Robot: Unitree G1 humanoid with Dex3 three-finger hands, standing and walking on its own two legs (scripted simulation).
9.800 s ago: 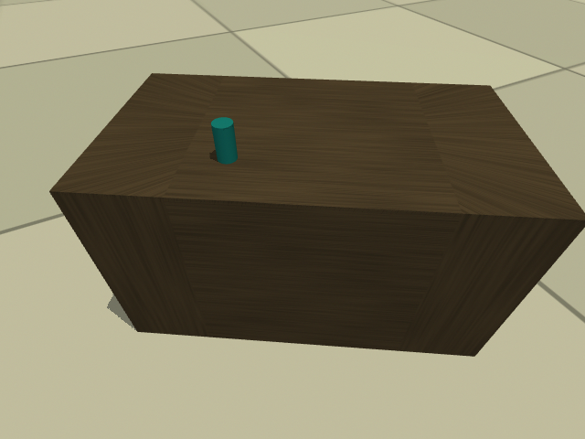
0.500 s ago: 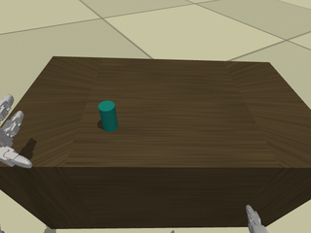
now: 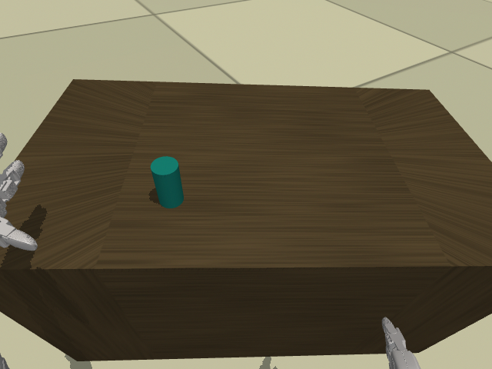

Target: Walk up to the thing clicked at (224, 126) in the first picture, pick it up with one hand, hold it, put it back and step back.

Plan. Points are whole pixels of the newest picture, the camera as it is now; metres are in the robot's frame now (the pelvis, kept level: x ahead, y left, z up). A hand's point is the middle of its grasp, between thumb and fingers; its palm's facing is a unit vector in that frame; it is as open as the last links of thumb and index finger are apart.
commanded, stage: go down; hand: left
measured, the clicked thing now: (168, 183) +0.53 +0.15 -0.01
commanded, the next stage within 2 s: approach in 1.04 s
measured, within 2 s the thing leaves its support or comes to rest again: neither
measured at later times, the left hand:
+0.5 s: hand (17, 190) +0.39 +0.33 +0.13, palm faces +0.06 -1.00 +0.00, open 17.5 cm
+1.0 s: hand (23, 178) +0.42 +0.34 +0.12, palm faces +0.07 -1.00 +0.00, open 17.5 cm
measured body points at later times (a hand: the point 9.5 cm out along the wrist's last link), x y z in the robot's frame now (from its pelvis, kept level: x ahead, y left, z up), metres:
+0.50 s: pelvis -0.01 +0.00 -0.01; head +0.04 +0.02 +0.44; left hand +0.38 +0.39 +0.13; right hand +0.15 -0.25 -0.07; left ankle -0.03 +0.13 -0.72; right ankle +0.01 -0.16 -0.72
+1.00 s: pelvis -0.01 +0.00 -0.02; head +0.06 +0.04 +0.42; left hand +0.41 +0.39 +0.13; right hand +0.14 -0.25 -0.07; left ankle -0.03 +0.13 -0.72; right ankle +0.01 -0.16 -0.72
